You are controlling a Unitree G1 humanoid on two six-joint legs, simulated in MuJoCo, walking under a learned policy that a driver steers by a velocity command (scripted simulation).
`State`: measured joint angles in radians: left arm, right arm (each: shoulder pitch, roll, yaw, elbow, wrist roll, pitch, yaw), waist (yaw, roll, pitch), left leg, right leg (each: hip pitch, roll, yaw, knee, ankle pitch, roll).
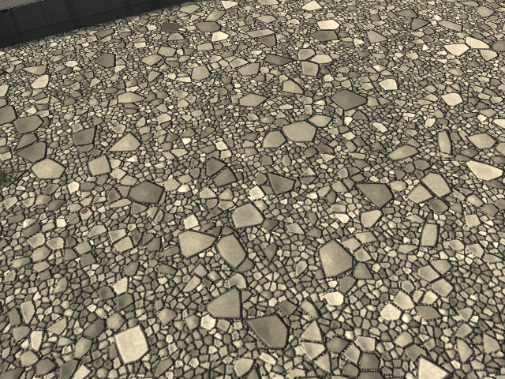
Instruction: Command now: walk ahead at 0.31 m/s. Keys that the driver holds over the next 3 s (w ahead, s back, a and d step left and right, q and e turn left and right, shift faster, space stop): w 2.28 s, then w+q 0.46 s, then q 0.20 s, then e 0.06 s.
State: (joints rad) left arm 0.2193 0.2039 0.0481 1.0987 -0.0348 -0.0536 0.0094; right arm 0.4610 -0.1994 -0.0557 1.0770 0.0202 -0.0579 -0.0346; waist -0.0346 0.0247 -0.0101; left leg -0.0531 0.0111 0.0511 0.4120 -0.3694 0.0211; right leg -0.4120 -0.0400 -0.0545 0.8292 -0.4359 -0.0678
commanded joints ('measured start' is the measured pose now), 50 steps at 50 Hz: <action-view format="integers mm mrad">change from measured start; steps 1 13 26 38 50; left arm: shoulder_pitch -110 145 289 150 -239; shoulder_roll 54 86 151 99 81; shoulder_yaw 11 -2 19 23 16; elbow -76 -28 -29 -134 -258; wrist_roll -5 36 19 9 18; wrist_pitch -44 -65 -34 -50 -41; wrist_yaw -20 -27 12 9 -13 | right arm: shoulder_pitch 1 -151 -588 -280 -77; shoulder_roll -153 -97 -77 -100 -186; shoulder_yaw -28 -27 2 -15 -28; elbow -43 -144 -307 -169 -104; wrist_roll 6 12 12 -31 -6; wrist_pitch -10 -42 -51 -70 -49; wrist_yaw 9 32 84 83 29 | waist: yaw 15 36 95 58 -30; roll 78 -96 -94 23 27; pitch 166 91 158 -50 86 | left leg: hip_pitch -92 -648 -652 -124 -54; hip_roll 239 138 62 226 179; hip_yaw -222 -91 -15 -306 -99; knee -216 745 142 -231 -307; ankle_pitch -46 193 388 316 339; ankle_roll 166 62 53 224 183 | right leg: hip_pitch -68 323 495 -131 -250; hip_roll -10 -178 -218 -117 -70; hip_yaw -32 232 73 145 47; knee -150 -698 -676 415 -208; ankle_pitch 53 326 568 152 556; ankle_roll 3 -105 -99 -4 58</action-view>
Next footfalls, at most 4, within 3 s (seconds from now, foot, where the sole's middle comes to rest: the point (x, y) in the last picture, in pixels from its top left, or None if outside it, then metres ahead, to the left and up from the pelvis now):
0.10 right None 0.11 -0.14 -0.77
0.60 left None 0.49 0.10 -0.77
1.18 right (310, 286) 0.80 -0.14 -0.77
1.74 left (229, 208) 1.12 0.10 -0.77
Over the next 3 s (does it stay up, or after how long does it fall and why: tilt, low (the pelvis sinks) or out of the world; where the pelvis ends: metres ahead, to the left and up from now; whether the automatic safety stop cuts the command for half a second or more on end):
stays up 1.60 0.03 -0.01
